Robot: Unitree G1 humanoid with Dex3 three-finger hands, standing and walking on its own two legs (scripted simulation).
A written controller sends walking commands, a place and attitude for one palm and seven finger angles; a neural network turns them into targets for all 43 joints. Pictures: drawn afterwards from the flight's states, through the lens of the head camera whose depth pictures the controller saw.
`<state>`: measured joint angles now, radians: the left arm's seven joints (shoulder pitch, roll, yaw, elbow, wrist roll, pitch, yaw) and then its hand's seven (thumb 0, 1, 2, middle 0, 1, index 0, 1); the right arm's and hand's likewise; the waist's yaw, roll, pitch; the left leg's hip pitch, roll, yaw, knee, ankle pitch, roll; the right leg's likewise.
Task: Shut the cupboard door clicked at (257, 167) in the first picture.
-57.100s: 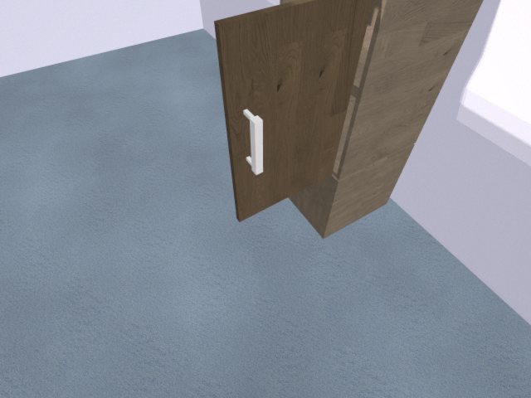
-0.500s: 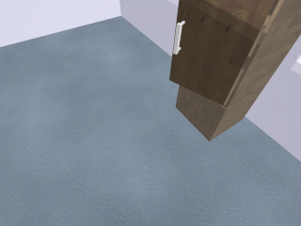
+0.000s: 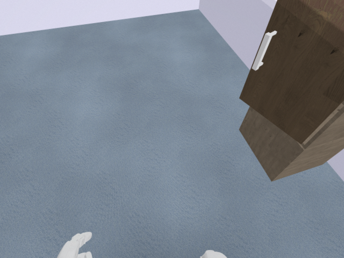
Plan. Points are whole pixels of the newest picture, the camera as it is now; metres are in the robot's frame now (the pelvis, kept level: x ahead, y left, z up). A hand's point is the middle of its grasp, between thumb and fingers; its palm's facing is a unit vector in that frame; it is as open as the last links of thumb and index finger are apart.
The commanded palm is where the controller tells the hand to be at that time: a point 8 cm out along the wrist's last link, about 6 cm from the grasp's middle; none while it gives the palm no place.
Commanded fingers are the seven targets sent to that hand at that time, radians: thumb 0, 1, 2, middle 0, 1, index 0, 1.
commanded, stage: walk to a spot facing it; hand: left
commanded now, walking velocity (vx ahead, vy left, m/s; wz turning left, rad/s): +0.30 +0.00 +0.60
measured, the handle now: (264, 51) +0.87 -0.38 -0.03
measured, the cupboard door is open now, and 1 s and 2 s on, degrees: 21 21 21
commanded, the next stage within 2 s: none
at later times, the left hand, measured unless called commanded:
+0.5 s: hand out of the picture +0.01 +0.12 -0.18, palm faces +0.42 -0.88 -0.22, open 7.4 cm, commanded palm none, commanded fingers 0.00 0.90 0.90 -0.20 -0.30 -0.20 -0.30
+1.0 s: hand (86, 211) +0.26 +0.25 -0.15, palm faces +0.57 -0.79 -0.25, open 7.4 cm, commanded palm none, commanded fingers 0.00 0.90 0.90 -0.20 -0.30 -0.20 -0.30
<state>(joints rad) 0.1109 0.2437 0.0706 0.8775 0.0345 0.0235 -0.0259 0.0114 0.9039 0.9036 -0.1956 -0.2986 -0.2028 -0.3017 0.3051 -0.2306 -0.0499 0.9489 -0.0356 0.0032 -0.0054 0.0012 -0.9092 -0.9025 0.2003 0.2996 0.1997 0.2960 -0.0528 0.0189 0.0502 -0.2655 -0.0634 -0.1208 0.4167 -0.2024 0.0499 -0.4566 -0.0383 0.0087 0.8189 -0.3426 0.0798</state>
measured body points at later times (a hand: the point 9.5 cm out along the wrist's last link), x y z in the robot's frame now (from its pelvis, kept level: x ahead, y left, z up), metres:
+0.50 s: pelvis +0.14 -0.02 -0.02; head +0.21 +0.01 +0.42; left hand -0.01 +0.17 -0.16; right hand +0.39 -0.19 -0.15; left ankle +0.20 +0.09 -0.73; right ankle +0.05 -0.15 -0.74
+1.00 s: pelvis +0.24 -0.01 -0.01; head +0.28 +0.02 +0.44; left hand +0.23 +0.29 -0.13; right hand +0.42 -0.20 -0.15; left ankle +0.19 +0.08 -0.75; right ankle +0.32 -0.13 -0.73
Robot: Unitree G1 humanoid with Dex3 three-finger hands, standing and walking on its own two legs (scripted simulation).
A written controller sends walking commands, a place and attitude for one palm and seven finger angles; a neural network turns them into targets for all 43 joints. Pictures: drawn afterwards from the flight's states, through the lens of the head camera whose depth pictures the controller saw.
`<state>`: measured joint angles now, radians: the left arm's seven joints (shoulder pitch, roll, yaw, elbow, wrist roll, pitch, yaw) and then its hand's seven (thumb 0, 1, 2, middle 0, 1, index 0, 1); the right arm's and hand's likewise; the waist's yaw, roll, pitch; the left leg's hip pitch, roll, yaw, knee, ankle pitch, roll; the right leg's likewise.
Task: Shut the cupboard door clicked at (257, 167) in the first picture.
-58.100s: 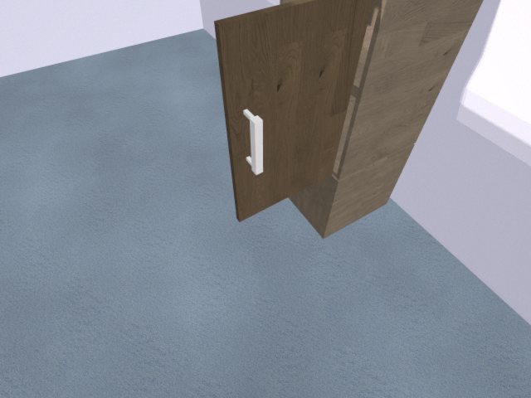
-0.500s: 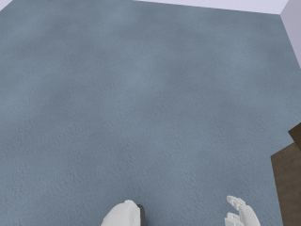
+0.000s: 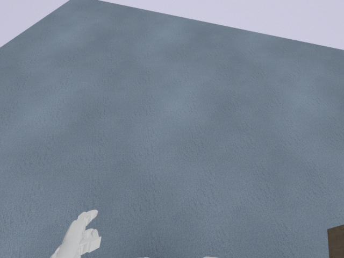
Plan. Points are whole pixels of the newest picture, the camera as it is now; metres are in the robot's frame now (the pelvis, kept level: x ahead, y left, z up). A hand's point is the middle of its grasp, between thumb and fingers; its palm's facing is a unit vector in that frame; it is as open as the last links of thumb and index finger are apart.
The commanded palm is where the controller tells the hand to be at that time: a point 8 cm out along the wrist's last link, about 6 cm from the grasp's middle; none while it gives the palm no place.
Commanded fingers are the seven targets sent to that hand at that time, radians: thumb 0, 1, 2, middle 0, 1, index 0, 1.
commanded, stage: walk to a spot facing it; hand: left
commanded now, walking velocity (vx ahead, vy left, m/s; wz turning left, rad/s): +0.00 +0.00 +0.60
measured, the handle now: out of the picture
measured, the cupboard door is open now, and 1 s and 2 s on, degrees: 21 21 21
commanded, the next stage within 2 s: turn to face it in 1.14 s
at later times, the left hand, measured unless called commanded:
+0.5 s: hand out of the picture -0.04 +0.23 -0.19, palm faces +0.36 -0.89 -0.27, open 7.4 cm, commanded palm none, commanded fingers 0.00 0.90 0.90 -0.20 -0.30 -0.20 -0.30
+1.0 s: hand out of the picture +0.02 +0.19 -0.15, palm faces +0.60 -0.75 -0.26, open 7.4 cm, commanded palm none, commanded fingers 0.00 0.90 0.90 -0.20 -0.30 -0.20 -0.30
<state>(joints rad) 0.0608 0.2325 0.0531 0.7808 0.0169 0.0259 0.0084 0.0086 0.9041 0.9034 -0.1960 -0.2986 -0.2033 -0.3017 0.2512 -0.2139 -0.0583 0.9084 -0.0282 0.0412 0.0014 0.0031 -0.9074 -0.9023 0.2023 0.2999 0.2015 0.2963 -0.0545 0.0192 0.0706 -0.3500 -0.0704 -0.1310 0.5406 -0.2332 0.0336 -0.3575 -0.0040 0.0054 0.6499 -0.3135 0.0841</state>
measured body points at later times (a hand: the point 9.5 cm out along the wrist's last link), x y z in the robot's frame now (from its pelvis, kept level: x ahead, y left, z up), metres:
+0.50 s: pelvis +0.02 +0.01 -0.02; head +0.06 +0.05 +0.43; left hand -0.05 +0.28 -0.17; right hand +0.24 -0.20 -0.13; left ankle +0.01 +0.12 -0.74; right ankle +0.00 -0.14 -0.69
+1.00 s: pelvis +0.08 -0.01 +0.00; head +0.12 +0.00 +0.45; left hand -0.01 +0.23 -0.13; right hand +0.27 -0.19 -0.15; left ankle -0.01 +0.09 -0.65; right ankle +0.10 -0.12 -0.74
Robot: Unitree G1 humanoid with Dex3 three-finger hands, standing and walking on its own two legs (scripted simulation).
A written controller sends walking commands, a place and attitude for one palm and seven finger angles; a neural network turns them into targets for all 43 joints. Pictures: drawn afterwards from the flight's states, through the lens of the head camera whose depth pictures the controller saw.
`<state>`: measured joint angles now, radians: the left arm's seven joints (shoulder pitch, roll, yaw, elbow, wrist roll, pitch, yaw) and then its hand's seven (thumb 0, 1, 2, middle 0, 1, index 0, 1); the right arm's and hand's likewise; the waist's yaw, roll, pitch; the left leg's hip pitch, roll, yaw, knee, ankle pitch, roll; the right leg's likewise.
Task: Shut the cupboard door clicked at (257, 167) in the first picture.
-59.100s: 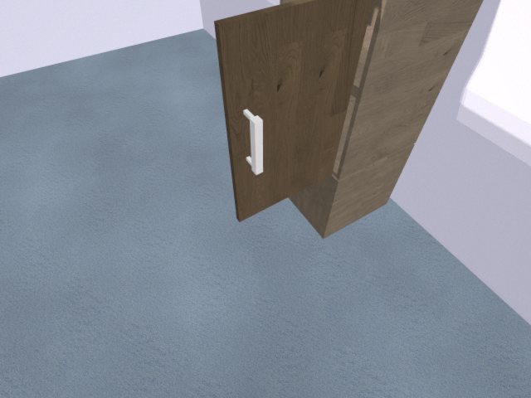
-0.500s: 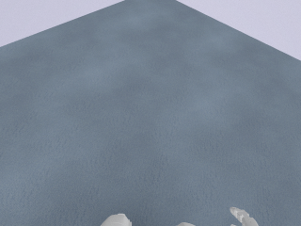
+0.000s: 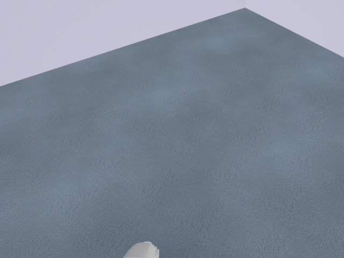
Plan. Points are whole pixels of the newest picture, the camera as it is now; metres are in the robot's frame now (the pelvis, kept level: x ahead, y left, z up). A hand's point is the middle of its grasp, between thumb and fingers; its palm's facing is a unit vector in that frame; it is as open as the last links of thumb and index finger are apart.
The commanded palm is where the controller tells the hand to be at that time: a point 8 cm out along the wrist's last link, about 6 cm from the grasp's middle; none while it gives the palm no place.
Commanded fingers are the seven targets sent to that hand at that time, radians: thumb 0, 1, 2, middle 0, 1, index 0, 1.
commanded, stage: walk to a spot facing it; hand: left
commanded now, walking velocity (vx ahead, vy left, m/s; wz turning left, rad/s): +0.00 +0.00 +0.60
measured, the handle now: out of the picture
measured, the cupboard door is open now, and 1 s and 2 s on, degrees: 21 21 21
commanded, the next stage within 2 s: turn to face it in 0.14 s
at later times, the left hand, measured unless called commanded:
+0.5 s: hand out of the picture +0.08 +0.23 -0.17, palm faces +0.20 -0.95 -0.23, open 7.4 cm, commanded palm none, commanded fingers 0.00 0.90 0.90 -0.20 -0.30 -0.20 -0.30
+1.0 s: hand (95, 228) +0.22 +0.24 -0.17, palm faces -0.13 -0.97 -0.21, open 7.4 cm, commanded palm none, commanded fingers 0.00 0.90 0.90 -0.20 -0.30 -0.20 -0.30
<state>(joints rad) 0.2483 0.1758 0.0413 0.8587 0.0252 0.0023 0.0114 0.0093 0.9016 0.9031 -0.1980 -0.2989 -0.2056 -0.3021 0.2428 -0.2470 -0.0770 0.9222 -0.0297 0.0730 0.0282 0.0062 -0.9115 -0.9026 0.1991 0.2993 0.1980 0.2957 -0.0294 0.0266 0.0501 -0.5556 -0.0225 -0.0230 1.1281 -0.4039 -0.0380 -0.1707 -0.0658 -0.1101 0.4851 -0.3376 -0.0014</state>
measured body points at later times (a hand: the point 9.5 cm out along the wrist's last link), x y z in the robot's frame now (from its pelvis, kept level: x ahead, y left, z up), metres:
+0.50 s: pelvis +0.07 +0.02 -0.01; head +0.09 +0.03 +0.44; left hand +0.07 +0.28 -0.16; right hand +0.24 -0.18 -0.14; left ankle +0.08 +0.13 -0.74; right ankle +0.10 -0.11 -0.72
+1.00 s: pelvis +0.10 +0.04 +0.00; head +0.15 +0.06 +0.45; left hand +0.23 +0.29 -0.15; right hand +0.11 -0.23 -0.13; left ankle +0.09 +0.14 -0.74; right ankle +0.07 -0.09 -0.68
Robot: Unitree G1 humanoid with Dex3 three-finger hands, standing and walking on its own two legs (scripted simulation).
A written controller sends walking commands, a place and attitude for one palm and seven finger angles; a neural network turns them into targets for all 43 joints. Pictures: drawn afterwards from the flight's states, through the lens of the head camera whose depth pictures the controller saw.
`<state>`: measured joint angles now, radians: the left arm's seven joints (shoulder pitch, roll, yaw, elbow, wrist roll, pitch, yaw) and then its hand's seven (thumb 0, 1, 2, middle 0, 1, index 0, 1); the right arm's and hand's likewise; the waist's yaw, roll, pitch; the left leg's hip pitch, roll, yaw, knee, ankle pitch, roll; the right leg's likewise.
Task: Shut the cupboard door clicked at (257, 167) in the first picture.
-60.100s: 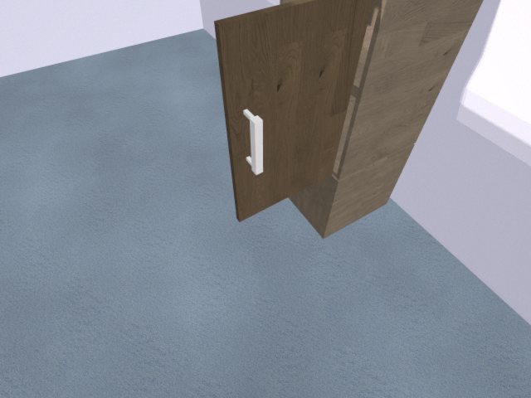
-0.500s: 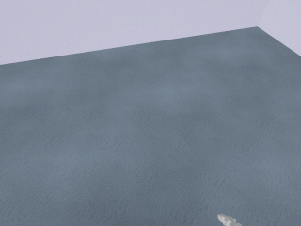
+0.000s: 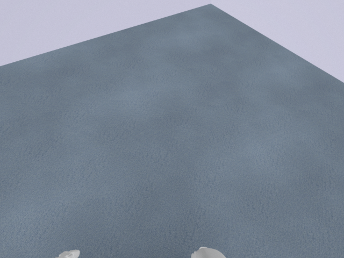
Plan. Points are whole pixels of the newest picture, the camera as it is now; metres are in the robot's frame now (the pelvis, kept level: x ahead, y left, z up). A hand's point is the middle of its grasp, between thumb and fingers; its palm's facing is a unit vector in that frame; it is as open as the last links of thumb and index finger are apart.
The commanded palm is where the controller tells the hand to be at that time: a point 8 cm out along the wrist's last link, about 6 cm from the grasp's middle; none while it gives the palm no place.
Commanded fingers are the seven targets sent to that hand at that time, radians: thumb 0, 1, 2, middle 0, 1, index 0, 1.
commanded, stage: turn to face it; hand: left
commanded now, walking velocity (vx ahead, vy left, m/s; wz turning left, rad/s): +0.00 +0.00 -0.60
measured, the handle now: out of the picture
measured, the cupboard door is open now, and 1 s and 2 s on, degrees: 21 21 21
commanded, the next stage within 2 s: none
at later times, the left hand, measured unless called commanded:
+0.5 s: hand (117, 248) +0.16 +0.15 -0.17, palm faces -0.28 -0.94 -0.18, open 7.4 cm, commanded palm none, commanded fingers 0.00 0.90 0.90 -0.20 -0.30 -0.20 -0.30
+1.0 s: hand (138, 221) +0.23 +0.10 -0.16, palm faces -0.55 -0.79 -0.27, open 7.4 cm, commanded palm none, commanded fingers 0.00 0.90 0.90 -0.20 -0.30 -0.20 -0.30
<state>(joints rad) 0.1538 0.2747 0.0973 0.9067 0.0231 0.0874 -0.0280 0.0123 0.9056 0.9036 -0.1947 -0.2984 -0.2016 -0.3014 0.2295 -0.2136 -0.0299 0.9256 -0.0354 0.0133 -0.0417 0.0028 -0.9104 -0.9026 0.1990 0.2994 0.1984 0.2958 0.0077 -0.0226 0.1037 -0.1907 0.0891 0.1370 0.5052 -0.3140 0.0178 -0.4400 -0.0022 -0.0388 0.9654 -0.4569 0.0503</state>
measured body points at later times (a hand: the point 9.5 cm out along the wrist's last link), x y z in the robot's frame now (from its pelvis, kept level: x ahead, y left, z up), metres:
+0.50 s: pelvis +0.02 -0.01 -0.01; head +0.06 -0.01 +0.44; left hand +0.17 +0.20 -0.16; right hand +0.04 -0.29 -0.14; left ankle +0.07 +0.11 -0.72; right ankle -0.02 -0.14 -0.74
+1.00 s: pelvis +0.01 -0.01 -0.02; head +0.05 -0.05 +0.43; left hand +0.25 +0.14 -0.14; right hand -0.10 -0.27 -0.16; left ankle +0.07 +0.11 -0.70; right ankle -0.06 -0.10 -0.74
